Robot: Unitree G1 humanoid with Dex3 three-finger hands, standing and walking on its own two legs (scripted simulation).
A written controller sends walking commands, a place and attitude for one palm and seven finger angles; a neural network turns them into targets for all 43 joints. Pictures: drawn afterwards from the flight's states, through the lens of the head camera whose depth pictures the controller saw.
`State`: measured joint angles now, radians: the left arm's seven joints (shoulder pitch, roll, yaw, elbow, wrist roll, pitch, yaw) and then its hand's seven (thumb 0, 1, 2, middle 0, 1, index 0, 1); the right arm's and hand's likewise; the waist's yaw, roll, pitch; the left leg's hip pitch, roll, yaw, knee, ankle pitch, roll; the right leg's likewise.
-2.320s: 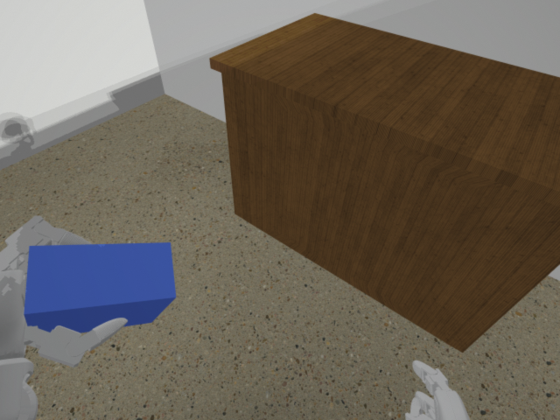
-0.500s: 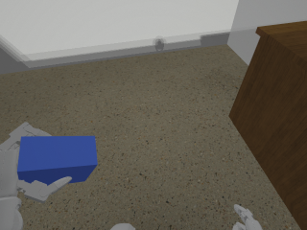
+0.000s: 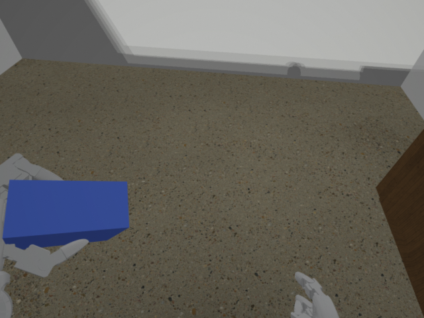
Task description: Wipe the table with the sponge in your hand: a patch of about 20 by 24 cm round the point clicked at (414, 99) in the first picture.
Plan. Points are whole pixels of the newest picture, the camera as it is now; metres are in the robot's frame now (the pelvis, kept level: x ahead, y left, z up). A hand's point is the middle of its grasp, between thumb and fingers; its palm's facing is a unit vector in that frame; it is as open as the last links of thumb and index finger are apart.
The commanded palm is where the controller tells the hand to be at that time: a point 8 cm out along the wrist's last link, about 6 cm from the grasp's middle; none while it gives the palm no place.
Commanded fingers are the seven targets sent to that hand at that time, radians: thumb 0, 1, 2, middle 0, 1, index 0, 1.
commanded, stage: walk around to get in front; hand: left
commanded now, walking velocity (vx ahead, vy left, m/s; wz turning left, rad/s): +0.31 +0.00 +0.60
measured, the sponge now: (85, 215) +0.21 +0.20 +0.16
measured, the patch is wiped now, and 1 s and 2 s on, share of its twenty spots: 0.00 0.00 0.00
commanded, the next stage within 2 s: none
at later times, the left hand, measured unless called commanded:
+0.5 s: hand out of the picture +0.15 +0.30 +0.18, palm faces +0.65 -0.64 -0.40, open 10.5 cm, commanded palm +0.09 +0.32 +0.18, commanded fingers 0.00 0.10 1.30 -1.20 -1.60 -1.20 -1.60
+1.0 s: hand (25, 196) +0.24 +0.31 +0.15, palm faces +0.69 -0.56 -0.46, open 10.5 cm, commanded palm +0.17 +0.32 +0.18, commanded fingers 0.00 0.10 1.30 -1.20 -1.60 -1.20 -1.60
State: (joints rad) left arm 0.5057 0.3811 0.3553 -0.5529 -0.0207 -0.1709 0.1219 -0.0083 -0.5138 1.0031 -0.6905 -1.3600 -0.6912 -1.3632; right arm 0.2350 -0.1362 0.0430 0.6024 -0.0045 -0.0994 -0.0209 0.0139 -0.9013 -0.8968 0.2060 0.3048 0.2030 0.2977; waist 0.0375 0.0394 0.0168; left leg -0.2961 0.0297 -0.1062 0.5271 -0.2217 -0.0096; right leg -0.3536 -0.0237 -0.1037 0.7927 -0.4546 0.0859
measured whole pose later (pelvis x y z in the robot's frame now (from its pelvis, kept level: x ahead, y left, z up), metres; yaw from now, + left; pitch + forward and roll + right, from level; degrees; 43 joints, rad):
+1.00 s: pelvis +0.14 +0.00 -0.01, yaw +24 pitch -1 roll +1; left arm 0.42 0.31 0.33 -0.39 0.00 -0.18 0.12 -0.01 -0.52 1.00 -0.69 -1.36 -0.69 -1.36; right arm 0.17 -0.25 -0.01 0.69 0.00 -0.03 -0.04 0.02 -0.90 -0.90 0.20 0.30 0.20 0.30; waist 0.03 0.06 0.07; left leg -0.52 0.06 0.05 1.28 -0.37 -0.01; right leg -0.29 -0.10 -0.21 0.60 -0.29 -0.04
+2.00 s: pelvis +0.43 +0.12 +0.00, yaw +32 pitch +0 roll +2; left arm 0.52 0.39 0.36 -0.63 -0.02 -0.21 0.16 -0.01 -0.52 1.01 -0.69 -1.36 -0.69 -1.37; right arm 0.22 -0.28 -0.07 0.58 0.00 -0.03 -0.06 0.01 -0.91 -0.90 0.20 0.30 0.19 0.30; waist 0.01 -0.05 0.07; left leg -0.45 0.11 0.16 0.68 -0.28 0.00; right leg -0.16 -0.12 -0.26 0.52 -0.35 -0.01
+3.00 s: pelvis +0.56 +0.18 +0.00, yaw +14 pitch -1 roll -1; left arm 0.45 0.36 0.39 -0.50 -0.01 -0.17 0.13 -0.01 -0.52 1.01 -0.68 -1.37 -0.69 -1.37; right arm 0.23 -0.17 0.01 0.54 0.01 -0.01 0.00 0.01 -0.91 -0.90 0.20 0.30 0.20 0.30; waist 0.05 0.01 0.06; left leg -0.23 0.15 0.19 0.56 -0.30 -0.03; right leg -0.48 0.00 -0.06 0.97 -0.40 0.05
